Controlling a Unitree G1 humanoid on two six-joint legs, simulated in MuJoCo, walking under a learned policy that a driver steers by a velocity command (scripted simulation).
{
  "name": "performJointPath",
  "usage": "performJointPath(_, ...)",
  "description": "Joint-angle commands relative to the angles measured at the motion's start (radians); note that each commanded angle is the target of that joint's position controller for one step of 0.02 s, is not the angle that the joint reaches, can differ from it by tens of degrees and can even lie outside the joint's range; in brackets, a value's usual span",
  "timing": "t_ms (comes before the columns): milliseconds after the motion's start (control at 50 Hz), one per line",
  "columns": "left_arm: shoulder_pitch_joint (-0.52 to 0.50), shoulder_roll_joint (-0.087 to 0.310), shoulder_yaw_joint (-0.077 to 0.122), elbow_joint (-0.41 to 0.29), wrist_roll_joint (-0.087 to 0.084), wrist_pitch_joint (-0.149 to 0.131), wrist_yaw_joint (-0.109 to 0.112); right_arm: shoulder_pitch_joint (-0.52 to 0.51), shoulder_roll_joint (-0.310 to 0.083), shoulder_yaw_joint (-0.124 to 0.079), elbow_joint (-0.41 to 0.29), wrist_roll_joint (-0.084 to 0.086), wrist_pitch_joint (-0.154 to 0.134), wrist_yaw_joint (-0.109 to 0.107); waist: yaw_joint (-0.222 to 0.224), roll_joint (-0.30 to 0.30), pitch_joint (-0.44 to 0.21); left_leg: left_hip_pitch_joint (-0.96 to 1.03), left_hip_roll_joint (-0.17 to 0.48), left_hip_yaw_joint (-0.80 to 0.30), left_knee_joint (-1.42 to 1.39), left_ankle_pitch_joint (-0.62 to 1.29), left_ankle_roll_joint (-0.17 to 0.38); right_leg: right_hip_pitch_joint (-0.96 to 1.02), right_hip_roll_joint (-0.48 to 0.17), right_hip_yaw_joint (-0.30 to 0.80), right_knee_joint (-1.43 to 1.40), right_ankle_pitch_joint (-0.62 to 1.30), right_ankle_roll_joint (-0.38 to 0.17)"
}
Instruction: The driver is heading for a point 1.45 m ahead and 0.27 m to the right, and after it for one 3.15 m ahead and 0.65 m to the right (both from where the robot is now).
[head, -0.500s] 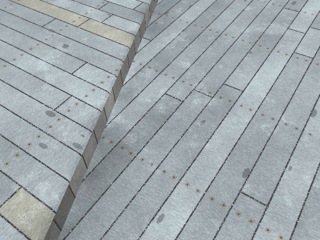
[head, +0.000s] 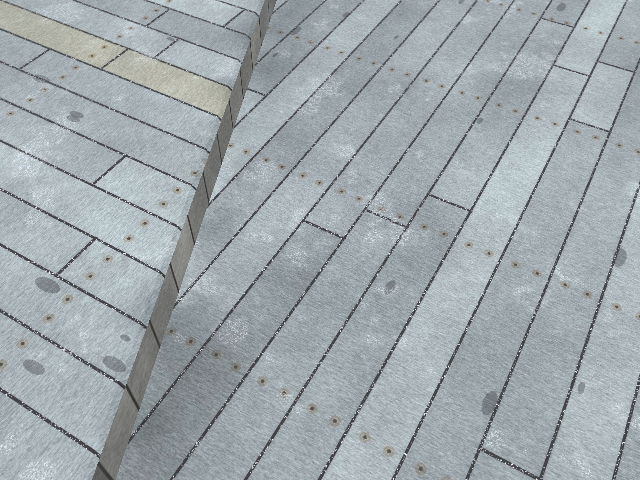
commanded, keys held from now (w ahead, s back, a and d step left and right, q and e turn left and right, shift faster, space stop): no key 0.82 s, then w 0.18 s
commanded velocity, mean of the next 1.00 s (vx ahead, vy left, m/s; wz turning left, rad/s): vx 0.05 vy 0.00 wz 0.00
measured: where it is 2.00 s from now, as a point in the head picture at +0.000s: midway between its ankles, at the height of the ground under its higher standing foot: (352, 408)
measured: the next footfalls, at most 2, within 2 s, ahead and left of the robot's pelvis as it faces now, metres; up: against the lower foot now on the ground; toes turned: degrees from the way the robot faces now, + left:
right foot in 0.10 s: +0.12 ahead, -0.14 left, +0.00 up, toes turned +0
left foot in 1.56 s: +0.52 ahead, +0.07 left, +0.00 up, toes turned +3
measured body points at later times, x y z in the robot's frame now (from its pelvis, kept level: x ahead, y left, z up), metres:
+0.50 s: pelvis +0.07 -0.03 +0.00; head +0.09 -0.03 +0.45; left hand +0.14 +0.22 -0.15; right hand +0.12 -0.29 -0.15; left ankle +0.06 +0.09 -0.74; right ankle +0.08 -0.14 -0.74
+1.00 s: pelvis +0.09 -0.03 -0.01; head +0.09 -0.04 +0.44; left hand +0.13 +0.22 -0.16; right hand +0.09 -0.29 -0.16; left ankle +0.06 +0.08 -0.74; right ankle +0.08 -0.14 -0.73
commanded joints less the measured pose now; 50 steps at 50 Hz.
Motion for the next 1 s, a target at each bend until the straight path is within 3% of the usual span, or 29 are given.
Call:
performJointPath(20, 0.138, 0.067, 0.019, 0.008, 0.002, 0.035, 0.003, -0.088, -0.150, -0.025, -0.061, 0.012, 0.003, -0.017, 0.064, 0.118, -0.137, -0.138, 0.263, -0.163, -0.153, 0.000, 0.166, 0.311, 0.007, -0.012, -0.119, 0.120, -0.004)
performJointPath(80, 0.096, 0.079, 0.027, 0.002, 0.021, 0.039, 0.003, -0.072, -0.095, -0.004, -0.045, 0.027, 0.017, -0.023, 0.073, 0.092, -0.047, -0.193, 0.204, -0.182, -0.122, -0.347, 0.078, 0.382, 0.021, -0.022, -0.308, 0.146, -0.041)
performJointPath(100, 0.091, 0.101, 0.028, -0.007, 0.025, 0.035, 0.006, -0.028, -0.074, 0.005, -0.031, 0.022, 0.018, -0.022, 0.061, 0.048, -0.025, -0.196, 0.170, -0.172, -0.079, -0.383, 0.032, 0.396, -0.034, 0.036, -0.384, 0.212, -0.060)
performJointPath(120, 0.057, 0.177, 0.042, -0.011, 0.013, 0.032, 0.010, 0.056, -0.084, -0.002, -0.020, 0.016, 0.017, -0.023, -0.017, -0.064, -0.002, -0.189, 0.093, -0.110, -0.033, -0.344, -0.004, 0.353, -0.071, 0.079, -0.390, 0.218, -0.097)
performJointPath(140, 0.046, 0.140, 0.039, 0.011, 0.007, 0.026, 0.002, 0.067, -0.073, 0.000, -0.014, 0.014, 0.027, -0.032, -0.024, -0.135, -0.017, -0.057, 0.067, -0.051, -0.004, -0.260, -0.024, 0.225, -0.052, 0.079, -0.435, 0.021, -0.110)
performJointPath(160, 0.032, 0.091, 0.029, 0.013, 0.008, 0.019, -0.005, 0.047, -0.091, -0.004, -0.011, 0.013, 0.037, -0.040, -0.011, -0.113, 0.003, -0.006, 0.068, -0.049, 0.021, -0.217, -0.034, 0.176, -0.022, 0.067, -0.462, -0.058, -0.094)
performJointPath(180, 0.018, 0.078, 0.025, 0.017, 0.013, 0.012, -0.009, 0.044, -0.092, -0.005, -0.008, 0.017, 0.045, -0.046, -0.011, -0.097, 0.000, 0.015, 0.074, -0.052, 0.032, -0.191, -0.031, 0.172, -0.010, 0.054, -0.462, -0.039, -0.074)
performJointPath(240, 0.027, 0.080, 0.026, 0.034, 0.003, -0.007, -0.012, 0.051, -0.094, -0.006, 0.006, 0.016, 0.050, -0.049, -0.002, -0.045, -0.043, 0.030, 0.091, -0.067, 0.040, -0.107, -0.023, 0.249, 0.007, 0.031, -0.412, 0.161, -0.064)
performJointPath(300, 0.044, 0.084, 0.027, 0.053, -0.002, -0.008, -0.010, 0.035, -0.092, -0.006, 0.013, 0.024, 0.046, -0.046, 0.014, -0.005, -0.079, 0.042, 0.097, -0.068, 0.054, -0.028, -0.027, 0.310, 0.014, 0.018, -0.371, 0.299, -0.075)
performJointPath(500, 0.037, 0.073, 0.028, 0.090, -0.004, 0.011, -0.010, 0.047, -0.087, -0.009, 0.049, 0.029, 0.066, -0.054, 0.016, 0.039, -0.068, 0.084, 0.104, -0.067, 0.078, 0.059, -0.039, 0.328, 0.032, -0.002, -0.353, 0.378, -0.085)
performJointPath(820, 0.022, 0.057, 0.026, 0.136, -0.002, 0.030, -0.004, 0.059, -0.073, -0.011, 0.080, 0.027, 0.067, -0.060, 0.020, 0.032, -0.019, 0.064, 0.106, -0.069, 0.050, -0.021, -0.044, 0.321, 0.050, -0.017, -0.380, 0.255, -0.073)
performJointPath(840, 0.042, 0.046, 0.024, 0.150, -0.002, 0.031, -0.004, 0.083, -0.061, -0.010, 0.094, 0.027, 0.067, -0.060, 0.020, 0.033, -0.042, 0.073, 0.096, -0.059, 0.043, -0.127, -0.041, 0.329, 0.062, -0.030, -0.382, 0.147, -0.074)
performJointPath(860, 0.048, 0.052, 0.027, 0.156, -0.009, 0.033, -0.003, 0.093, -0.070, -0.015, 0.100, 0.034, 0.070, -0.061, 0.019, 0.039, -0.023, 0.054, 0.084, -0.054, 0.048, -0.296, -0.026, 0.304, 0.084, -0.048, -0.365, -0.035, -0.083)
performJointPath(900, 0.041, 0.065, 0.033, 0.146, -0.017, 0.026, -0.001, 0.092, -0.096, -0.026, 0.086, 0.045, 0.066, -0.065, 0.015, 0.060, 0.063, -0.017, 0.112, -0.110, 0.026, -0.607, 0.019, 0.185, 0.092, -0.045, -0.338, -0.344, -0.108)
performJointPath(920, 0.027, 0.058, 0.030, 0.135, -0.020, 0.013, -0.002, 0.109, -0.101, -0.029, 0.082, 0.050, 0.055, -0.065, 0.006, 0.075, 0.099, -0.026, 0.148, -0.166, 0.001, -0.673, 0.045, 0.128, 0.085, -0.036, -0.316, -0.369, -0.117)
performJointPath(940, 0.008, 0.041, 0.027, 0.123, -0.023, -0.006, -0.008, 0.145, -0.115, -0.035, 0.087, 0.056, 0.041, -0.062, -0.008, 0.104, 0.114, 0.005, 0.201, -0.247, -0.033, -0.703, 0.077, 0.071, 0.084, -0.043, -0.264, -0.325, -0.115)
performJointPath(980, -0.028, 0.003, 0.020, 0.099, -0.028, -0.038, -0.026, 0.205, -0.162, -0.055, 0.100, 0.059, 0.020, -0.055, -0.023, 0.213, 0.110, 0.084, 0.367, -0.485, -0.153, -0.740, 0.167, -0.015, 0.094, -0.102, -0.080, -0.146, -0.106)
performJointPath(1000, -0.041, 0.011, 0.021, 0.091, -0.030, -0.047, -0.034, 0.197, -0.158, -0.056, 0.093, 0.055, 0.012, -0.053, -0.019, 0.203, 0.120, 0.062, 0.410, -0.544, -0.181, -0.706, 0.190, -0.022, 0.069, -0.079, -0.023, -0.133, -0.119)
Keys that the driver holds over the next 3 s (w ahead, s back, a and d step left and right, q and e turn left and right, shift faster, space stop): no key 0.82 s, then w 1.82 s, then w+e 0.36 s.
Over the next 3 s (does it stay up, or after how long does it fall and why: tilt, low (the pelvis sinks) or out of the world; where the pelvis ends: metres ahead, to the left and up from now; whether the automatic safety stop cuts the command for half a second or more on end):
stays up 1.13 -0.02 0.01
